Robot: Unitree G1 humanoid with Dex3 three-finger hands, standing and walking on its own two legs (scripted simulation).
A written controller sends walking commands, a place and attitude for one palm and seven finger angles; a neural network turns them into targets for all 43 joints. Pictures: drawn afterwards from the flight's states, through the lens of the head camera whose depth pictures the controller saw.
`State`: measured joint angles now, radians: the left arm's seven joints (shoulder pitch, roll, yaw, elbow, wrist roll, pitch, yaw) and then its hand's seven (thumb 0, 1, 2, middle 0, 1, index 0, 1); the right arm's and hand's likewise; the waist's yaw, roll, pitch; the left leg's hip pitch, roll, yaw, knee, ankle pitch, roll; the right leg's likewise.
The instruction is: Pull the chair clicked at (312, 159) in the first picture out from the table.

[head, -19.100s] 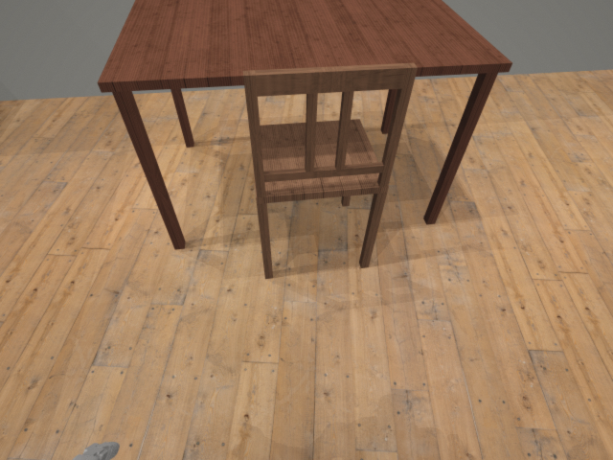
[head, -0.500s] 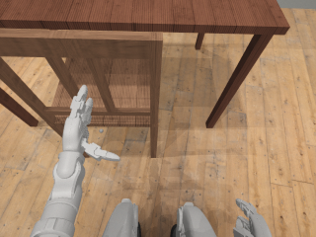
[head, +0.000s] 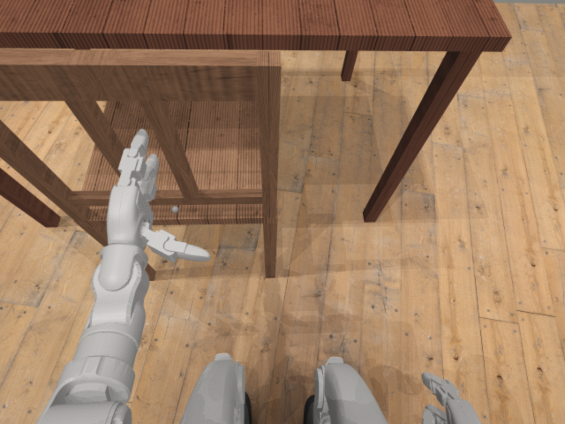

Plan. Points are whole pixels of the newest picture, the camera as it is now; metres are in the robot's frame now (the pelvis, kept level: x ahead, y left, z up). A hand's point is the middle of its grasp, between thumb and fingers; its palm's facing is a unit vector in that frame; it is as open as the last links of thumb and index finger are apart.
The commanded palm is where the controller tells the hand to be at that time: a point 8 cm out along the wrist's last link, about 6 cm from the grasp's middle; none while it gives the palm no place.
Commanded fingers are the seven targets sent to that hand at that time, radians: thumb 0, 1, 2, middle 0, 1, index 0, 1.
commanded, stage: push the fingers through the gap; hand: left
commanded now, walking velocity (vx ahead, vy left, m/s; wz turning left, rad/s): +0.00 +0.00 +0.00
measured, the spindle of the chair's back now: (115, 154) +0.51 +0.26 +0.00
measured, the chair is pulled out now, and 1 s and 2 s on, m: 0.00 0.00 0.00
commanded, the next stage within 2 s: hook a spindle and tug to test in 1.22 s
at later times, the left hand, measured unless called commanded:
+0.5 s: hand (171, 180) +0.45 +0.16 +0.02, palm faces +0.04 -1.00 -0.04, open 17.0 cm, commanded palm +0.43 +0.21 +0.02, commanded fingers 0.00 -0.50 0.30 -0.06 -0.08 -0.06 -0.08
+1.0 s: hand (173, 159) +0.49 +0.16 +0.02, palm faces +0.04 -1.00 -0.03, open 17.0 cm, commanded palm +0.45 +0.20 +0.02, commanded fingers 0.00 -0.50 0.30 -0.06 -0.08 -0.06 -0.08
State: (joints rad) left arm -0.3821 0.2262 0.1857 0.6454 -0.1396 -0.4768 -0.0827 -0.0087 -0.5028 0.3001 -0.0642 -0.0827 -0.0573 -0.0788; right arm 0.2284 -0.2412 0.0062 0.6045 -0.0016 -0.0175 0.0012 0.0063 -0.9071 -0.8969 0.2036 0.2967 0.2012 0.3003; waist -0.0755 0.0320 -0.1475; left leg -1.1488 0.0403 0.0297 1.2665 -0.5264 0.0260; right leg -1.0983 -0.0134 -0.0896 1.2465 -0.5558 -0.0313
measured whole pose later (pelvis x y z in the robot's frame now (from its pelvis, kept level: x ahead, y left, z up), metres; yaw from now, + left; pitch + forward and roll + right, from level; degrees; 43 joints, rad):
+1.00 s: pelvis +0.00 +0.02 -0.01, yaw -2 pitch +27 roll -3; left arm -0.72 0.34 0.33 0.99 -0.08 -0.54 -0.09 -0.01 -0.50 0.30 -0.06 -0.08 -0.06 -0.08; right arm 0.30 -0.24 0.01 0.62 -0.04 0.08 0.04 0.00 -0.91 -0.90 0.20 0.30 0.20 0.30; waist -0.15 0.04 -0.14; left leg -1.23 0.05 0.04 1.29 -0.53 0.05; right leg -1.17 0.00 -0.08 1.24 -0.54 -0.01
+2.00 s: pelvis +0.00 +0.00 -0.01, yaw -1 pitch +27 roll -3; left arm -0.73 0.31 0.29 1.02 -0.07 -0.55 -0.05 0.00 0.09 0.56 -0.47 -1.34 -0.43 -1.34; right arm 0.29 -0.24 0.01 0.63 -0.03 0.08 0.04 0.00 -0.91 -0.90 0.20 0.30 0.20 0.30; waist -0.14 0.04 -0.15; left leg -1.22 0.05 0.02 1.29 -0.53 0.03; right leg -1.17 0.00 -0.09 1.25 -0.55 -0.03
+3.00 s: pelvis +0.03 +0.01 +0.03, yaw +0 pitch +21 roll -2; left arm -0.37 0.21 0.12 0.57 -0.07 -0.35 0.05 0.03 0.68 0.79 -0.43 -1.44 -0.41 -1.45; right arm 0.21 -0.21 -0.01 0.57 0.02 0.11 -0.01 0.00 -0.91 -0.90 0.20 0.30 0.20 0.30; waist -0.08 0.03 -0.07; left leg -0.99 0.02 0.04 1.15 -0.54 0.04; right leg -0.94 -0.01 -0.06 1.11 -0.55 0.00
